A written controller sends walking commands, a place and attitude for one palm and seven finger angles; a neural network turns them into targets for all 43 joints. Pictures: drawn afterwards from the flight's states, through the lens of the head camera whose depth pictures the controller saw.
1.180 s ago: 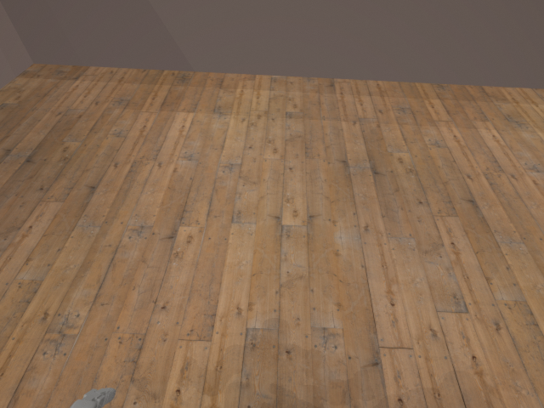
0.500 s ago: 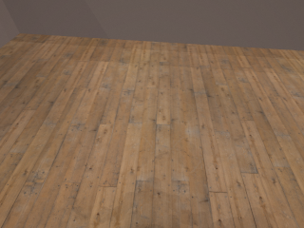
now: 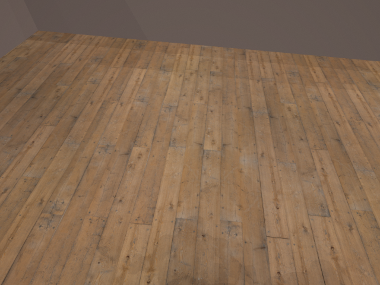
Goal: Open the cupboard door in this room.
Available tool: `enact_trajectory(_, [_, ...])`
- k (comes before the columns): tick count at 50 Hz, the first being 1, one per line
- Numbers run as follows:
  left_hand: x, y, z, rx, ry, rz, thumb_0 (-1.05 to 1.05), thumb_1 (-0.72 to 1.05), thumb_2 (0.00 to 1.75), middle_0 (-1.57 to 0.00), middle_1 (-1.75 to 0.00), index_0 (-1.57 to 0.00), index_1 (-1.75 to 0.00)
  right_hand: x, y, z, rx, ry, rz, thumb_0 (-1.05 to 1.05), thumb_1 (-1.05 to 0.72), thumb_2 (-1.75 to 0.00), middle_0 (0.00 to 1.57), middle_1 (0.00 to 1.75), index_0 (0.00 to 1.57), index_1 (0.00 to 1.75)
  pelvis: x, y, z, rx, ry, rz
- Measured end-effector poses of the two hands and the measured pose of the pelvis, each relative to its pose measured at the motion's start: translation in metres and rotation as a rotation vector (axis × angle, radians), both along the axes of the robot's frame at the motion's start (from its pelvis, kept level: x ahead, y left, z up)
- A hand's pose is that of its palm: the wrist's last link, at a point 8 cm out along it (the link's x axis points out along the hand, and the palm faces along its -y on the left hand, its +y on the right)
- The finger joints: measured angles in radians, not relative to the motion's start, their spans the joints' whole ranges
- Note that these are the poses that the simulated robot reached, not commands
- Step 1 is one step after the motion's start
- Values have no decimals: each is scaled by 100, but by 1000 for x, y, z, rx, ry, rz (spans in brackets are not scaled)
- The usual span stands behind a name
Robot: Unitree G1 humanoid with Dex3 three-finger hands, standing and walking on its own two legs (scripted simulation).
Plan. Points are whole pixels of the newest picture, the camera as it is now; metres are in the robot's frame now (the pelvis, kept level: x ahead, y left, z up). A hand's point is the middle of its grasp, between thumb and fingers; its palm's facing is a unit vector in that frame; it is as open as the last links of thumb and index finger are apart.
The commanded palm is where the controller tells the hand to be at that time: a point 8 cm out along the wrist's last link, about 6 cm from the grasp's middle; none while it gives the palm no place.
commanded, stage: turn or walk to find it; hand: left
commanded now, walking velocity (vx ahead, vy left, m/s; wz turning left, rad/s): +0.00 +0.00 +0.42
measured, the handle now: out of the picture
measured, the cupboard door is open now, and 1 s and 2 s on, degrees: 0 0 0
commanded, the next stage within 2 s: none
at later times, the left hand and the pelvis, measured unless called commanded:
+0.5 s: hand out of the picture +0.01 +0.19 -0.15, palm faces +0.20 -0.93 -0.30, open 7.3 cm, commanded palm none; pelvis -0.04 -0.03 +0.00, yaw +12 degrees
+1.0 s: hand out of the picture -0.15 +0.21 -0.18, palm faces +0.45 -0.86 -0.23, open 7.3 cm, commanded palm none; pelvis -0.07 +0.01 +0.00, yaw +25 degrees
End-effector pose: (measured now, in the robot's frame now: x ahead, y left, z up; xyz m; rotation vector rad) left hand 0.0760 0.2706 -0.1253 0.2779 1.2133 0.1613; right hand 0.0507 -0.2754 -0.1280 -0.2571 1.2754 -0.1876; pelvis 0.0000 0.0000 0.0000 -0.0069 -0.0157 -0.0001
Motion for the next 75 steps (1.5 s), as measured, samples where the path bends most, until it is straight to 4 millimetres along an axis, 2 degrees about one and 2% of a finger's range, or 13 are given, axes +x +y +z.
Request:
enact_trajectory(7, [-32, -2, -25, -63, 55, 52, 0, 91, 90, -20, -30, -21, -30, -8, 38, -8, 37, 19, 11, 1, -90, -90, 20, 30, 21, 30, -5, 14, -10, 5, 0, 29])
enact_trajectory(13, [-46, -4, -15, -62, 50, 107, 0, 91, 90, -20, -30, -21, -30, -20, 51, -6, 64, 46, 33, 1, -90, -90, 20, 30, 21, 30, -16, 11, -1, -7, 24, 81])
enact_trajectory(17, [-52, -9, -4, -45, 12, 145, 0, 91, 90, -20, -30, -20, -30, -22, 43, -9, 71, 57, 55, 1, -90, -90, 21, 30, 21, 30, -24, 3, 2, -13, 35, 122])
enact_trajectory(22, [-66, -23, 3, -2, -50, 188, 0, 91, 90, -20, -30, -20, -30, -18, 18, -23, 86, 40, 83, 1, -90, -90, 21, 30, 21, 30, -35, -17, -6, 9, 37, 168])
enact_trajectory(28, [-107, -41, 14, 11, -45, 261, 0, 91, 90, -20, -30, -21, -30, 0, -3, -16, 78, 16, 135, 1, -91, -90, 20, 30, 20, 30, -41, -30, 1, 29, 2, 234])
enact_trajectory(34, [-143, -52, 7, -21, -17, 335, 0, 91, 90, -20, -30, -21, -30, 16, -4, -8, 52, 17, 205, 1, -91, -90, 20, 30, 20, 29, -44, -30, 3, 35, -1, 307])
enact_trajectory(38, [-171, -53, -4, -56, 15, 395, 0, 91, 90, -20, -30, -21, -30, 31, 14, -5, 33, 28, 278, 1, -91, -90, 20, 30, 20, 29, -50, -22, 0, 28, 8, 352])
enact_trajectory(44, [-224, -38, -33, -106, 93, 504, 0, 91, 90, -20, -30, -21, -30, 61, 66, -3, 18, -42, 407, 1, -91, -90, 20, 30, 20, 29, -62, 1, -14, 9, 21, 416])
enact_trajectory(48, [-246, -27, -32, -107, 149, 541, 0, 91, 90, -20, -30, -21, -30, 66, 95, 8, 35, -92, 447, 1, -91, -90, 20, 30, 20, 29, -68, 9, -7, 5, 16, 420])
enact_trajectory(55, [-239, -9, -12, -79, 65, 570, 1, 91, 90, -20, -30, -20, -30, 56, 114, 11, 69, -93, 480, 1, -90, -90, 20, 30, 21, 30, -76, 14, 4, -11, 7, 470])
enact_trajectory(61, [-215, -8, 1, -37, -32, 579, 0, 91, 90, -20, -30, -20, -30, 40, 100, -1, 90, -38, 487, 1, -90, -90, 20, 30, 21, 30, -78, 3, 4, 0, 8, 521])
enact_trajectory(68, [-199, -34, 10, 22, -111, 587, 0, 91, 90, -20, -30, -20, -30, 35, 61, -27, 109, 35, 489, 1, -90, -90, 20, 30, 21, 30, -75, -26, -7, 21, 18, 577])
enact_trajectory(75, [-227, -75, 18, 4, -79, 671, 0, 91, 90, -20, -30, -21, -30, 45, 39, -20, 82, 92, 543, 1, -91, -90, 20, 30, 20, 29, -72, -42, 4, 37, 14, 659])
